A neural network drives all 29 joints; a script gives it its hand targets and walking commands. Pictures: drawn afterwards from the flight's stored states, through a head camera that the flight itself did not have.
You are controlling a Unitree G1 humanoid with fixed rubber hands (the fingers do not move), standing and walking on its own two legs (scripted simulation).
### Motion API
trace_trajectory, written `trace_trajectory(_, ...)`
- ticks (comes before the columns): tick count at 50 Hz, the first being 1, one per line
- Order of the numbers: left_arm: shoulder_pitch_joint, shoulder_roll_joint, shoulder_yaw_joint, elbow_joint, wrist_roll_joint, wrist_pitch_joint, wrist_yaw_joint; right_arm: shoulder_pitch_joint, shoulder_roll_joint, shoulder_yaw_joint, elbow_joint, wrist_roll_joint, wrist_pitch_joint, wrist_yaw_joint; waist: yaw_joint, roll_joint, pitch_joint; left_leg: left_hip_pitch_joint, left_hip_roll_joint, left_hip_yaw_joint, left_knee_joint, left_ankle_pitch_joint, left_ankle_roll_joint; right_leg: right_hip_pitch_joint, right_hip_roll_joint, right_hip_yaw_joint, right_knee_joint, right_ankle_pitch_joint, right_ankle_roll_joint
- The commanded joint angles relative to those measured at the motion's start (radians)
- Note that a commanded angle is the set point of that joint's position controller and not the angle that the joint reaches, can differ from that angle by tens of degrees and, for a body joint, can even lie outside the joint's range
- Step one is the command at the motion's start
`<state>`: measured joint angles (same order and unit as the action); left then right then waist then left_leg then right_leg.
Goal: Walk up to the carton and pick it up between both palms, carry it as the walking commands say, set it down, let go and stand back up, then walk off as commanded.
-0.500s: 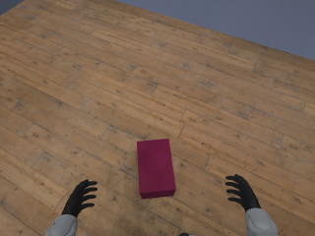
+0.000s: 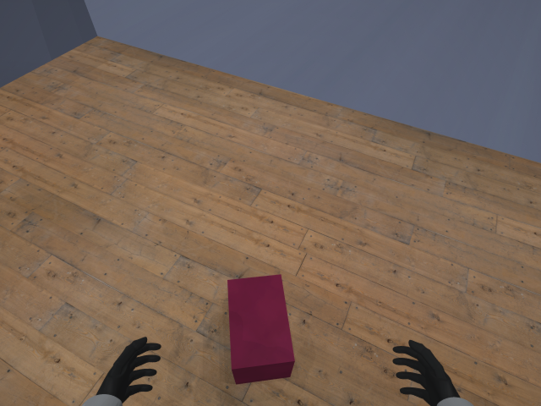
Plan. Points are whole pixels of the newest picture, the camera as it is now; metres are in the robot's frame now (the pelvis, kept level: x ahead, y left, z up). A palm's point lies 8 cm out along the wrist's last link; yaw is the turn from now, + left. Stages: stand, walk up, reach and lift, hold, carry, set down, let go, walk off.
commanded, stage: let go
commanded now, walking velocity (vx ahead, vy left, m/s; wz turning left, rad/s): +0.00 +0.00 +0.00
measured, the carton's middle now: (258, 328) +0.45 +0.04 -0.67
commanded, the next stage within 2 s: stand in 0.04 s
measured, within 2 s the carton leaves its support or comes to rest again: neither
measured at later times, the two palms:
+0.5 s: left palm out of the picture +0.14 +0.29 -0.09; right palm out of the picture +0.13 -0.28 -0.08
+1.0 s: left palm out of the picture +0.09 +0.29 -0.10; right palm out of the picture +0.08 -0.30 -0.10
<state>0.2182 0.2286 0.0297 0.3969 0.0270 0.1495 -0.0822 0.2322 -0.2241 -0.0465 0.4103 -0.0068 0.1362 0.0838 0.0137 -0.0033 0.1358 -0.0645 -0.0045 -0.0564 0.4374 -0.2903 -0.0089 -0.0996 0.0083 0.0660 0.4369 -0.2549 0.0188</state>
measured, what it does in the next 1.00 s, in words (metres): stands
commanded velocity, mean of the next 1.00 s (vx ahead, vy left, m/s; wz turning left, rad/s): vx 0.00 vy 0.00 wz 0.00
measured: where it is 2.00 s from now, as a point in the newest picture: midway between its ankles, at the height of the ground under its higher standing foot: outside the picture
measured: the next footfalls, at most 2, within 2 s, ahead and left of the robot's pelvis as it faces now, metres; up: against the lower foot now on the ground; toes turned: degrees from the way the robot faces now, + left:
none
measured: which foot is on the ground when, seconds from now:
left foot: down 0.00-1.00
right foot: down 0.00-1.00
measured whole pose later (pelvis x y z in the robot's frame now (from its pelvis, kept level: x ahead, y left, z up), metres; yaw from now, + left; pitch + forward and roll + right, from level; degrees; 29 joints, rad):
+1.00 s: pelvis -0.01 -0.01 +0.00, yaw +0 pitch -2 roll +0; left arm 0.24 0.35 0.02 0.83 0.03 -0.02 0.01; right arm 0.25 -0.34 -0.03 0.84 -0.03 -0.01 -0.01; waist 0.00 0.00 -0.04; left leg -0.16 -0.01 -0.06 0.48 -0.29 -0.02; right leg -0.20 0.01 0.06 0.49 -0.26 0.01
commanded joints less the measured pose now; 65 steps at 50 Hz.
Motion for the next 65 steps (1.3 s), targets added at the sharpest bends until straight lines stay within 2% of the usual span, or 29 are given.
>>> trace_trajectory(1, -0.075, 0.087, 0.038, -0.157, -0.009, 0.016, 0.03, -0.041, -0.099, -0.028, -0.092, 0.009, -0.04, -0.017, 0.008, 0.025, -0.169, -0.097, -0.049, 0.049, -0.061, 0.223, -0.007, 0.083, 0.054, -0.062, -0.027, 0.264, 0.004)
trace_trajectory(2, -0.04, 0.252, 0.083, 0.045, 0.005, -0.048, 0.079, -0.065, -0.22, -0.055, 0.046, -0.013, -0.079, -0.062, 0.009, -0.039, -0.249, -0.105, 0.028, 0.01, 0.033, 0.231, -0.029, 0.005, -0.04, -0.028, 0.021, 0.251, 0.029)
trace_trajectory(4, -0.025, 0.255, 0.081, 0.064, 0.014, -0.094, 0.093, -0.026, -0.229, -0.062, 0.072, -0.027, -0.101, -0.085, -0.017, -0.041, -0.234, -0.075, 0.052, -0.006, 0.043, 0.287, -0.013, -0.023, -0.044, -0.022, 0.03, 0.281, 0.011)
trace_trajectory(5, -0.044, 0.228, 0.07, 0.06, 0.017, -0.105, 0.093, 0.002, -0.226, -0.052, 0.089, -0.02, -0.102, -0.091, -0.046, 0.033, -0.283, -0.072, 0.045, 0.003, 0.061, 0.306, -0.009, -0.027, -0.047, -0.015, 0.059, 0.287, 0.004)
trace_trajectory(8, -0.032, 0.222, 0.061, 0.102, 0.011, -0.128, 0.097, -0.022, -0.237, -0.053, 0.12, -0.019, -0.123, -0.092, -0.02, 0.031, -0.259, -0.085, 0.061, -0.035, 0.054, 0.358, 0.005, -0.06, -0.047, -0.001, 0.081, 0.275, 0.001)
trace_trajectory(9, -0.03, 0.211, 0.062, 0.127, 0.014, -0.126, 0.098, -0.022, -0.222, -0.049, 0.141, -0.014, -0.123, -0.088, -0.025, -0.021, -0.228, -0.107, 0.059, -0.042, 0.064, 0.344, 0.012, -0.083, -0.037, -0.02, 0.073, 0.258, 0.001)
trace_trajectory(11, -0.039, 0.205, 0.055, 0.15, 0.016, -0.135, 0.094, -0.044, -0.204, -0.039, 0.16, -0.017, -0.124, -0.09, -0.008, 0.023, -0.221, -0.123, 0.06, -0.04, 0.05, 0.389, 0.011, -0.068, -0.049, -0.016, 0.077, 0.287, -0.01)
trace_trajectory(14, -0.065, 0.228, 0.057, 0.171, 0.017, -0.15, 0.095, -0.057, -0.235, -0.05, 0.177, -0.02, -0.144, -0.099, -0.025, -0.02, -0.236, -0.118, 0.066, -0.06, 0.04, 0.342, 0.013, -0.059, -0.047, -0.003, 0.07, 0.299, -0.005)
trace_trajectory(15, -0.053, 0.226, 0.056, 0.176, 0.019, -0.153, 0.094, -0.069, -0.251, -0.055, 0.173, -0.025, -0.143, -0.099, -0.022, 0.052, -0.228, -0.094, 0.056, -0.028, 0.038, 0.378, 0.014, -0.095, -0.053, 0.014, 0.061, 0.293, -0.015)
trace_trajectory(18, -0.049, 0.25, 0.06, 0.205, 0.017, -0.152, 0.104, -0.035, -0.229, -0.043, 0.204, -0.024, -0.143, -0.099, -0.031, 0.072, -0.2, -0.136, 0.055, -0.045, 0.03, 0.404, 0.016, -0.069, -0.055, 0.006, 0.065, 0.302, -0.015)
trace_trajectory(19, -0.032, 0.252, 0.06, 0.221, 0.025, -0.149, 0.108, -0.023, -0.233, -0.052, 0.216, -0.022, -0.142, -0.1, -0.027, 0.022, -0.194, -0.12, 0.057, -0.056, 0.021, 0.368, 0.018, -0.071, -0.05, 0.013, 0.054, 0.285, -0.018)
trace_trajectory(21, -0.014, 0.236, 0.046, 0.224, 0.01, -0.156, 0.1, -0.009, -0.282, -0.061, 0.224, -0.027, -0.153, -0.106, -0.029, 0.029, -0.188, -0.132, 0.065, -0.058, 0.018, 0.338, 0.023, -0.074, -0.065, 0.02, 0.044, 0.281, -0.019)
trace_trajectory(22, -0.019, 0.262, 0.058, 0.222, 0.014, -0.158, 0.103, -0.032, -0.265, -0.065, 0.227, -0.031, -0.149, -0.106, -0.018, -0.012, -0.178, -0.129, 0.061, -0.06, 0.005, 0.325, 0.022, -0.091, -0.059, 0.011, 0.045, 0.241, -0.021)
trace_trajectory(24, -0.04, 0.269, 0.056, 0.221, 0.01, -0.166, 0.104, -0.036, -0.288, -0.062, 0.23, -0.026, -0.153, -0.107, -0.012, 0.026, -0.186, -0.148, 0.068, -0.07, 0.007, 0.303, 0.02, -0.071, -0.054, 0.016, 0.042, 0.248, -0.018)
trace_trajectory(28, -0.016, 0.275, 0.057, 0.257, 0.012, -0.176, 0.099, -0.058, -0.262, -0.05, 0.242, -0.028, -0.158, -0.101, 0.0, -0.009, -0.204, -0.142, 0.065, -0.057, -0.009, 0.218, 0.031, -0.081, -0.075, 0.047, 0.031, 0.206, -0.038)
trace_trajectory(32, -0.025, 0.26, 0.05, 0.255, 0.009, -0.174, 0.099, -0.024, -0.257, -0.04, 0.269, -0.029, -0.163, -0.106, -0.016, 0.047, -0.193, -0.166, 0.063, -0.058, -0.032, 0.172, 0.025, -0.065, -0.064, 0.047, 0.028, 0.191, -0.032)
trace_trajectory(34, -0.05, 0.277, 0.045, 0.274, 0.013, -0.183, 0.101, -0.059, -0.255, -0.042, 0.277, -0.025, -0.164, -0.1, -0.012, -0.032, -0.133, -0.197, 0.072, -0.081, -0.032, 0.131, 0.034, -0.104, -0.069, 0.05, 0.007, 0.163, -0.032)
trace_trajectory(35, -0.019, 0.27, 0.052, 0.279, 0.013, -0.183, 0.099, -0.045, -0.289, -0.052, 0.284, -0.025, -0.161, -0.099, -0.012, -0.005, -0.173, -0.161, 0.062, -0.057, -0.03, 0.119, 0.026, -0.102, -0.06, 0.05, 0.004, 0.156, -0.03)
trace_trajectory(36, -0.035, 0.291, 0.049, 0.302, 0.015, -0.179, 0.103, -0.036, -0.264, -0.04, 0.293, -0.024, -0.16, -0.099, -0.03, -0.039, -0.169, -0.145, 0.067, -0.056, -0.029, 0.13, 0.034, -0.117, -0.071, 0.061, -0.008, 0.156, -0.038)
trace_trajectory(37, 0.005, 0.273, 0.043, 0.31, 0.005, -0.185, 0.101, -0.003, -0.295, -0.045, 0.303, -0.029, -0.163, -0.1, -0.015, 0.047, -0.127, -0.18, 0.056, -0.055, -0.027, 0.111, 0.03, -0.111, -0.078, 0.076, -0.018, 0.168, -0.038)
trace_trajectory(38, -0.036, 0.299, 0.046, 0.308, 0.02, -0.189, 0.1, -0.029, -0.27, -0.042, 0.304, -0.024, -0.165, -0.097, -0.033, 0.024, -0.152, -0.173, 0.067, -0.063, -0.037, 0.102, 0.03, -0.1, -0.081, 0.072, -0.005, 0.168, -0.046)
trace_trajectory(41, -0.021, 0.292, 0.042, 0.32, 0.004, -0.186, 0.104, -0.024, -0.257, -0.028, 0.314, -0.023, -0.159, -0.098, -0.022, -0.036, -0.183, -0.143, 0.066, -0.059, -0.025, 0.182, 0.027, -0.087, -0.071, 0.054, -0.007, 0.188, -0.043)
trace_trajectory(49, -0.048, 0.292, 0.029, 0.374, 0.004, -0.185, 0.097, -0.038, -0.293, -0.03, 0.373, -0.021, -0.165, -0.099, -0.017, 0.018, -0.128, -0.164, 0.075, -0.063, -0.037, 0.13, 0.031, -0.1, -0.088, 0.084, -0.041, 0.17, -0.051)
trace_trajectory(54, -0.044, 0.301, 0.024, 0.396, 0.003, -0.187, 0.098, -0.019, -0.297, -0.023, 0.401, -0.018, -0.161, -0.096, -0.035, -0.054, -0.124, -0.151, 0.064, -0.069, -0.058, 0.044, 0.033, -0.135, -0.083, 0.095, -0.076, 0.049, -0.055)
trace_trajectory(56, -0.037, 0.303, 0.023, 0.407, 0.004, -0.189, 0.089, -0.016, -0.319, -0.023, 0.434, -0.016, -0.159, -0.095, -0.015, 0.0, -0.098, -0.169, 0.069, -0.076, -0.063, 0.002, 0.031, -0.141, -0.068, 0.085, -0.081, 0.031, -0.048)
trace_trajectory(58, -0.03, 0.317, 0.02, 0.43, 0.001, -0.188, 0.09, -0.014, -0.306, -0.015, 0.436, -0.014, -0.159, -0.096, -0.024, -0.041, -0.086, -0.16, 0.081, -0.076, -0.062, 0.041, 0.038, -0.158, -0.094, 0.105, -0.095, 0.029, -0.054)
trace_trajectory(61, -0.006, 0.304, 0.028, 0.46, -0.003, -0.195, 0.089, -0.023, -0.296, -0.007, 0.464, -0.022, -0.166, -0.094, -0.002, 0.024, -0.178, -0.145, 0.071, -0.069, -0.066, 0.065, 0.038, -0.051, -0.091, 0.099, -0.073, 0.084, -0.057)
trace_trajectory(64, -0.052, 0.316, 0.021, 0.459, 0.002, -0.192, 0.093, -0.035, -0.289, -0.002, 0.469, -0.015, -0.167, -0.092, -0.024, -0.03, -0.154, -0.132, 0.073, -0.063, -0.061, 0.128, 0.029, -0.069, -0.088, 0.075, -0.061, 0.195, -0.047)
trace_trajectory(65, -0.028, 0.315, 0.019, 0.468, -0.004, -0.191, 0.095, -0.024, -0.304, -0.003, 0.483, -0.013, -0.17, -0.098, -0.007, -0.006, -0.13, -0.137, 0.071, -0.075, -0.071, 0.135, 0.035, -0.085, -0.093, 0.09, -0.078, 0.175, -0.047)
